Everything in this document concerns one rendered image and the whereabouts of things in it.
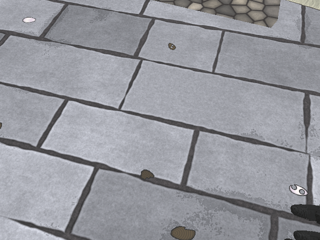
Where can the right robot hand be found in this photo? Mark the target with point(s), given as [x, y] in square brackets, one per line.
[309, 212]

